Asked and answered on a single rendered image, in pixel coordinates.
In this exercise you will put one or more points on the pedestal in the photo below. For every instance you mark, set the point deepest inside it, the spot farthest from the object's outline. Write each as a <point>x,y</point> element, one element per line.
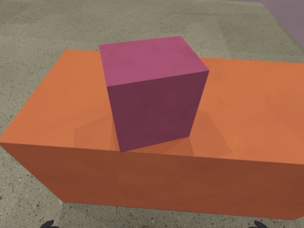
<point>244,156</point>

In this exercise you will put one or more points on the carton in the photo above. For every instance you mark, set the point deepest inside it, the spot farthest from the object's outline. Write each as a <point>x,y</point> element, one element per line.
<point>154,88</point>

